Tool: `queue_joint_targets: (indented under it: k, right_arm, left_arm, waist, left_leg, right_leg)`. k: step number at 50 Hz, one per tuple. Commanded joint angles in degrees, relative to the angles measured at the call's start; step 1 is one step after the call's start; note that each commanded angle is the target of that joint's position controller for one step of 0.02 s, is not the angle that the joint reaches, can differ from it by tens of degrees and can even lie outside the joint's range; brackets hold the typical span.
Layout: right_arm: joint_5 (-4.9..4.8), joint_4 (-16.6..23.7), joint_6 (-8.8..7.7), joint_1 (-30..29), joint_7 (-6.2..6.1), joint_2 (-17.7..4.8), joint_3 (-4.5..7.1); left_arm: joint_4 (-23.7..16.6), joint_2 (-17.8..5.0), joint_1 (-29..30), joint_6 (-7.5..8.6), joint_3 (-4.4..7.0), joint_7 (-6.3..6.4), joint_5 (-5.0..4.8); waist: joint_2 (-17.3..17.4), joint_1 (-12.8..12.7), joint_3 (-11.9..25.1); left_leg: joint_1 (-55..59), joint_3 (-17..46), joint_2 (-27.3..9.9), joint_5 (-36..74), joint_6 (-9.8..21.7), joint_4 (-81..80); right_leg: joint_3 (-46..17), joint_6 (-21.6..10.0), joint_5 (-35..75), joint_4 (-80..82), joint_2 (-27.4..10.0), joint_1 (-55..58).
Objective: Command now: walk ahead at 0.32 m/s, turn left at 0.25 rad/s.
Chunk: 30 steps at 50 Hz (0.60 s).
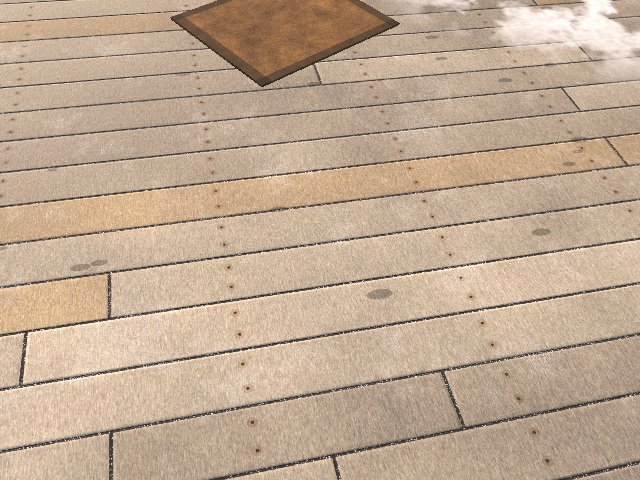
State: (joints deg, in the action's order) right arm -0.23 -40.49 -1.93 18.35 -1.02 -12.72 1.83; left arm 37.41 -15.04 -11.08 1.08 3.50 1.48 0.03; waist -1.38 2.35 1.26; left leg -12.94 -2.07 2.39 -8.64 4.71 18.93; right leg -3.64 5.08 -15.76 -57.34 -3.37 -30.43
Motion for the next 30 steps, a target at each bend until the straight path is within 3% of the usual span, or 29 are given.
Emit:
queue_joint_targets:
  k: [1, 8, 10, 11, 12, 13, 14, 15, 16, 18, 20, 23, 27, 30]
  right_arm:
    - [-0.46, 3.58, -0.98, -0.86, -0.57, -10.4, 3.27]
    - [-1.37, 2.8, 0.19, 1.58, -0.22, -12.51, 4.54]
    - [-1.77, 3.29, 0.62, -0.26, -0.05, -11.9, 4.42]
    - [-1.68, 3.65, 0.72, -0.84, 0.1, -10.42, 4.06]
    - [-1.37, 4.46, 0.56, -2.49, 0.28, -7.56, 3.31]
    - [-0.47, 5.47, 0.22, -2.79, 0.57, -1.83, 1.75]
    - [-1.91, 8.62, -0.71, -2.21, 0.55, -4.88, 2.5]
    - [-2.25, 7.27, -0.96, -1.82, 0.61, -8.66, 3.47]
    - [-1.96, 6.02, -0.75, -2.01, 0.97, -10.15, 4.02]
    - [-1.34, 4.81, -0.35, -2.33, 1.45, -9.36, 4.12]
    - [-1.15, 4.52, -0.31, -3.63, 1.88, -7.7, 3.72]
    - [-1.26, 5.19, 0.0, -6.57, 1.9, -6.6, 3.34]
    - [-1.06, 7.11, -0.2, -13.77, 3.08, -4.8, 2.34]
    - [-1.29, 9.11, -0.55, -19.73, 4.43, -3.19, 1.39]
  left_arm:
    - [-5.11, -3.69, 6.23, 2.89, 0.99, 0.15, -0.33]
    - [-4.37, -3.87, 8.01, 5.14, 1.21, -1.87, -1.79]
    - [-3.03, -4.24, 3.96, 5.72, 1.76, -2.2, -2.08]
    - [-2.0, -4.72, 0.99, 5.85, 2.23, -2.09, -1.94]
    - [-0.77, -6.29, -4.98, 5.96, 2.92, -1.58, -1.67]
    - [0.06, -9.73, -13.0, 5.66, 3.58, -0.96, -0.21]
    - [0.29, -14.24, -12.58, 5.52, 4.59, -1.56, 1.53]
    - [-0.25, -10.38, -9.57, 5.87, 3.8, -1.7, 0.21]
    - [-0.28, -6.93, -7.37, 5.96, 2.78, -1.62, -0.68]
    - [-0.69, -4.91, -3.36, 5.74, 1.99, -1.6, -0.26]
    - [0.18, -4.84, -4.05, 6.14, 1.92, -1.41, 0.7]
    - [2.14, -5.46, -6.18, 6.2, 1.96, -1.03, 1.03]
    - [3.66, -7.42, -7.51, 5.48, 2.24, -0.45, 0.65]
    - [5.49, -9.22, -10.4, 4.66, 2.56, -0.17, -0.06]
  waist:
    - [8.47, 0.18, 0.93]
    - [10.19, 0.53, -0.88]
    - [9.38, -2.62, -0.38]
    - [8.24, -4.37, 0.32]
    - [5.94, -7.28, 2.2]
    - [-5.82, -9.27, 6.85]
    - [-14.43, -6.7, 3.02]
    - [-10.47, -5.45, -1.78]
    - [-8.17, -4.7, -4.6]
    - [-6.41, -2.81, -5.36]
    - [-5.72, -3.15, -4.53]
    - [-3.96, -3.87, -4.86]
    - [-3.01, -5.9, -6.19]
    - [-2.17, -7.92, -8.41]
  left_leg:
    - [8.7, 19.39, -13.3, -13.38, 9.12, -10.76]
    - [1.18, 23.11, -13.73, -17.98, 9.32, -6.55]
    - [-3.65, 24.35, -12.46, -20.15, 7.57, -3.48]
    - [-7.52, 23.6, -10.31, -20.78, 5.77, -0.35]
    - [-15.41, 21.09, -7.24, -22.3, 2.94, 7.54]
    - [-23.67, 12.0, -0.77, -24.9, -1.16, 29.33]
    - [-37.69, 10.05, 0.15, -25.16, -1.37, 39.91]
    - [-41.07, 11.54, -3.69, -20.58, -1.48, 47.08]
    - [-42.41, 11.67, -4.1, -14.9, -1.84, 49.37]
    - [-39.21, 11.31, -6.54, -6.56, -3.47, 49.69]
    - [-36.0, 9.78, -7.19, -0.08, -4.59, 50.85]
    - [-36.43, 9.65, -7.22, 5.0, -6.18, 47.36]
    - [-32.92, 5.15, -7.24, 11.29, -6.23, 32.6]
    - [-32.63, 2.0, -7.3, 10.53, -4.45, 24.4]
  right_leg:
    - [1.14, 0.29, 1.73, 8.94, 0.84, -7.06]
    - [1.7, -2.24, 0.4, 25.13, 3.8, 5.02]
    - [1.99, -4.02, 5.11, 31.98, 4.2, 14.51]
    - [2.4, -4.87, 5.59, 34.35, 3.95, 21.13]
    - [-1.45, -6.38, 3.32, 35.19, -0.75, 31.41]
    - [-15.77, -9.91, -8.17, 39.0, -13.68, 40.47]
    - [-36.08, -16.97, -26.44, 45.51, -21.82, 37.95]
    - [-35.27, -18.18, -30.44, 46.88, -21.08, 35.33]
    - [-28.03, -16.25, -24.42, 46.77, -17.86, 33.64]
    - [-15.1, -13.42, -8.07, 47.54, -12.8, 29.19]
    - [-6.91, -12.13, 3.17, 48.36, -10.18, 26.38]
    - [0.04, -12.8, 12.47, 48.47, -9.24, 26.17]
    - [6.65, -12.11, 18.03, 49.02, -9.11, 27.14]
    - [8.89, -12.15, 20.87, 48.41, -11.28, 31.32]
